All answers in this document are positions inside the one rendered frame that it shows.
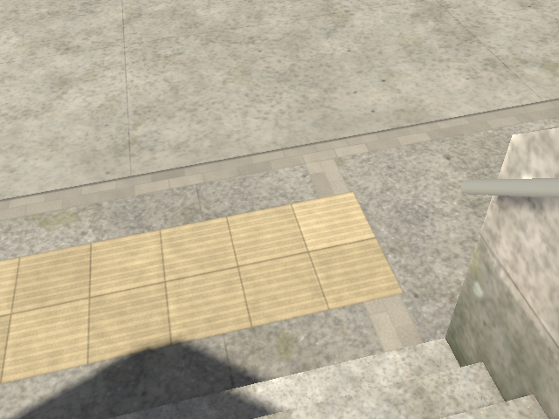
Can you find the stairs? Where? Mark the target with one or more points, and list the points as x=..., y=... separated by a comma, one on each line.
x=423, y=381

